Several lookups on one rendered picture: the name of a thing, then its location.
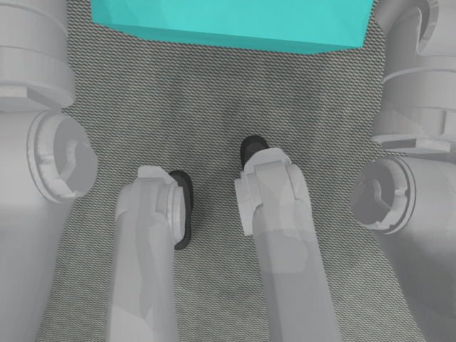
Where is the right robot upper arm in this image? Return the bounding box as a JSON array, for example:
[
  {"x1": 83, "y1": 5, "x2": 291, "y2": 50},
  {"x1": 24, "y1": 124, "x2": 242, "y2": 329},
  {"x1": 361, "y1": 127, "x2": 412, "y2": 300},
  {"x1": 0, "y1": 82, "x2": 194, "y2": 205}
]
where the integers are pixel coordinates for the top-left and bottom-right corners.
[{"x1": 349, "y1": 155, "x2": 456, "y2": 342}]

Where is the left robot upper arm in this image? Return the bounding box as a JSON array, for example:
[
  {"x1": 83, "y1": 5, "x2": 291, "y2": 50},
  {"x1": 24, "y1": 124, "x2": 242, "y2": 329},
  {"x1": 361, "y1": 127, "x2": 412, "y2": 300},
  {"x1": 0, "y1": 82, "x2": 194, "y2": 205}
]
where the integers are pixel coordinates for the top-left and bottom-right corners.
[{"x1": 0, "y1": 109, "x2": 98, "y2": 342}]

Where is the carton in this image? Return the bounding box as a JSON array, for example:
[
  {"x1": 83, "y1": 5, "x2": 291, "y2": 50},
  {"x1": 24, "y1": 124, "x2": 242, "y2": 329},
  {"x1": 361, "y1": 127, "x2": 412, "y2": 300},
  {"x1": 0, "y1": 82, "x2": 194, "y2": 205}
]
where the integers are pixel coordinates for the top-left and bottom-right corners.
[{"x1": 90, "y1": 0, "x2": 373, "y2": 54}]

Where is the robot right thigh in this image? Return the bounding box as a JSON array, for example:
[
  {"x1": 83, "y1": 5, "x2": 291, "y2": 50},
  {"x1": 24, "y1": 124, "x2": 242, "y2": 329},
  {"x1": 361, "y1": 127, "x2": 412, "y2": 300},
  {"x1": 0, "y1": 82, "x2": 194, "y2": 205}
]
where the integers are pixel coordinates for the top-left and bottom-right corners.
[{"x1": 234, "y1": 160, "x2": 343, "y2": 342}]

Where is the robot thigh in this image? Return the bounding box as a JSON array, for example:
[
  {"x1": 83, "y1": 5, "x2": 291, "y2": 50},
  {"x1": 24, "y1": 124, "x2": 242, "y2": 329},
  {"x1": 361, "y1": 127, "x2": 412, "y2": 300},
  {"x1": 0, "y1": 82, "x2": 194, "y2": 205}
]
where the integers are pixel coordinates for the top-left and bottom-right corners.
[
  {"x1": 234, "y1": 160, "x2": 343, "y2": 342},
  {"x1": 105, "y1": 177, "x2": 185, "y2": 342}
]

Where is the robot right forearm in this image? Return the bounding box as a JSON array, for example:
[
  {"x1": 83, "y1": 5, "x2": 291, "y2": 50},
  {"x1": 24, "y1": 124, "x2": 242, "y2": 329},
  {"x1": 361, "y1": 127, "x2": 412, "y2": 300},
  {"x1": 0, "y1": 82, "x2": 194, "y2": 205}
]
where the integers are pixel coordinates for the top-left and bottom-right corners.
[{"x1": 371, "y1": 0, "x2": 456, "y2": 165}]

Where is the robot left thigh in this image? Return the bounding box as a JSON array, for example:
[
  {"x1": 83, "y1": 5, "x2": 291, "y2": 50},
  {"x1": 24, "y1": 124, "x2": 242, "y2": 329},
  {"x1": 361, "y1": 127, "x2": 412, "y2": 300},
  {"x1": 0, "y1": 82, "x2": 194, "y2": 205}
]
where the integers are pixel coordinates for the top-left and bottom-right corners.
[{"x1": 105, "y1": 177, "x2": 185, "y2": 342}]

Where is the robot left forearm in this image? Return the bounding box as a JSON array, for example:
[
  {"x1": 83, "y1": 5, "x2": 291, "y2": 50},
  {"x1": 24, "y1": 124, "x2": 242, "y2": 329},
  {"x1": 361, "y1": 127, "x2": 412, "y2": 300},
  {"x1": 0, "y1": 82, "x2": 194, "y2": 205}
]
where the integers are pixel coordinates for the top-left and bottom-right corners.
[{"x1": 0, "y1": 0, "x2": 76, "y2": 113}]

